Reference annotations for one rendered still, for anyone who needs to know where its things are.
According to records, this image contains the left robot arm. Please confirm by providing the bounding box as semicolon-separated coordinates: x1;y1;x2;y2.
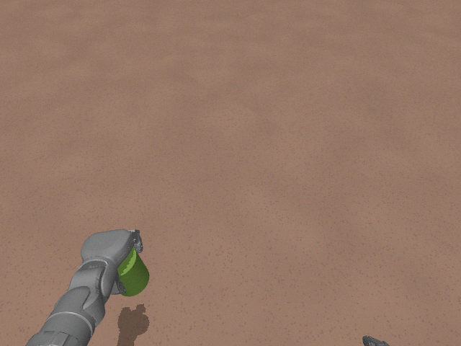
25;257;117;346

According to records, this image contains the left robot hand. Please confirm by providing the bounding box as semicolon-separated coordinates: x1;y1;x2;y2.
81;229;143;295

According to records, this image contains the can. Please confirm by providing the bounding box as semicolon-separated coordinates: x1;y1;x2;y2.
117;247;149;297

